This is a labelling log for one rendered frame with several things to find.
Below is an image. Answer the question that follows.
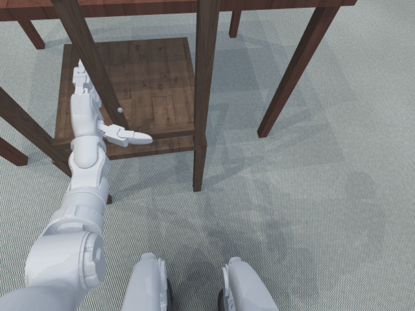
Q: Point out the left robot shin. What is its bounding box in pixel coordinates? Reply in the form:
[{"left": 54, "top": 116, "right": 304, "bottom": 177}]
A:
[{"left": 133, "top": 253, "right": 167, "bottom": 311}]

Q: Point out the chair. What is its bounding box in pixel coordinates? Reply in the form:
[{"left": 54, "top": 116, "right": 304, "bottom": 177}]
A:
[{"left": 0, "top": 0, "right": 220, "bottom": 205}]

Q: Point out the robot left forearm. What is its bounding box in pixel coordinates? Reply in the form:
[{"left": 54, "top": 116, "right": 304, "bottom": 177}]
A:
[{"left": 25, "top": 135, "right": 111, "bottom": 287}]

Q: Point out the table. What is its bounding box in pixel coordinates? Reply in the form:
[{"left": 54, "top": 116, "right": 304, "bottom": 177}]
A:
[{"left": 0, "top": 0, "right": 357, "bottom": 167}]

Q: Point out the robot left thigh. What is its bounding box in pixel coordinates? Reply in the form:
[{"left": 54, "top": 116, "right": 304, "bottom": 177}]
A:
[{"left": 121, "top": 258, "right": 167, "bottom": 311}]

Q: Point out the left robot hand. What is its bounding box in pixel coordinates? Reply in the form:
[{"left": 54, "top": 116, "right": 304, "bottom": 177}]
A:
[{"left": 70, "top": 60, "right": 153, "bottom": 147}]

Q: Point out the left robot upper arm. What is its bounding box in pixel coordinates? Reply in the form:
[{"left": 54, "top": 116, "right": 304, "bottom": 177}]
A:
[{"left": 0, "top": 231, "right": 106, "bottom": 311}]

